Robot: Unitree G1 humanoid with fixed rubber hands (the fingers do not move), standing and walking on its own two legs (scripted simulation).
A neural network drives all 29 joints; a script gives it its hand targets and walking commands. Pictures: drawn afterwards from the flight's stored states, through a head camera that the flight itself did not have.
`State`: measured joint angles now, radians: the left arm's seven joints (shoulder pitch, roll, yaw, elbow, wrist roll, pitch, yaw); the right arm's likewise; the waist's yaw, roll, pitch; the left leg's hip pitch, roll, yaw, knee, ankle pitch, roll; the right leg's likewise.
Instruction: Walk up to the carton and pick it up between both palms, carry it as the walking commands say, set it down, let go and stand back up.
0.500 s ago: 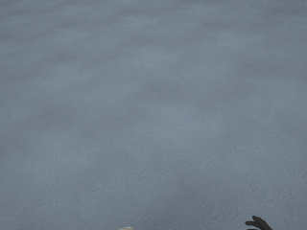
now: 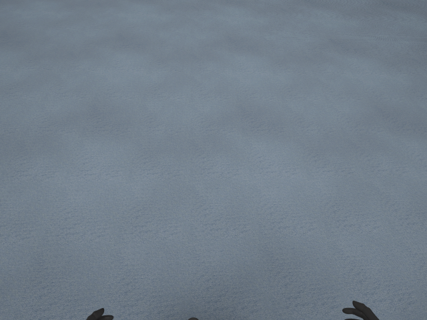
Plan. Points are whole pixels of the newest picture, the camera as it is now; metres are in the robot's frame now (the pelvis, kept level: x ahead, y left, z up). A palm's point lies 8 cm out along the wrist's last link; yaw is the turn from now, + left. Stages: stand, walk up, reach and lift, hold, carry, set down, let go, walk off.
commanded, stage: walk up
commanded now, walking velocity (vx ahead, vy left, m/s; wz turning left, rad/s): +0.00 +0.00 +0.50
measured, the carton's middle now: out of the picture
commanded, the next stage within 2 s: none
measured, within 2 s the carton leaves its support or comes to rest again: neither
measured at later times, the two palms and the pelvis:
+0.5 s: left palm out of the picture +0.00 +0.34 -0.13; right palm (310, 303) +0.18 -0.17 -0.11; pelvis +0.00 +0.06 -0.01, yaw +15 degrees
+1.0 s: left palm out of the picture -0.13 +0.34 -0.09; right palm (279, 301) +0.19 -0.11 -0.10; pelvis -0.03 +0.07 +0.01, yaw +28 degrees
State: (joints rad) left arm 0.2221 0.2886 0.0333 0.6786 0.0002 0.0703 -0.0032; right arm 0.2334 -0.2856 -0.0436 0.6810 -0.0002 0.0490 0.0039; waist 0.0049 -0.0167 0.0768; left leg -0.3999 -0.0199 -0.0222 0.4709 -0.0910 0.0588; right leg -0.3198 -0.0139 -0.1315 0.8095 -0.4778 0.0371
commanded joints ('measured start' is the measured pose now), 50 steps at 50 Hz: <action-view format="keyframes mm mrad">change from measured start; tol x32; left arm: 1 146 35 13 -31 6 1 27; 50 36 93 7 15 17 -94 32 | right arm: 1 0 -145 -44 -28 -26 2 -7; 50 -1 -98 -48 -19 -47 -23 73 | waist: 1 26 204 -194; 5 95 -194 -49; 22 -42 -122 -133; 25 -112 371 -196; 50 -14 -39 61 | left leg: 1 23 112 -275 -305 -150 -61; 10 -167 5 27 710 -197 -110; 21 -138 43 76 188 -288 -60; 24 367 161 -229 36 318 88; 29 175 265 -370 -89 470 166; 41 -59 56 -381 -400 -404 -10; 45 -536 -55 -85 427 -386 -84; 50 -370 46 -17 686 -117 -98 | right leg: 1 296 71 -5 -338 63 -46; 5 347 -455 338 -648 -33 -167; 11 218 -285 55 -512 661 -87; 22 284 -355 -51 -209 883 -82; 25 -228 2 -32 356 -168 27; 29 -239 -46 138 431 -63 4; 39 28 65 100 -33 32 -25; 44 735 -312 336 -663 -89 -131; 50 189 -306 119 -683 8 -88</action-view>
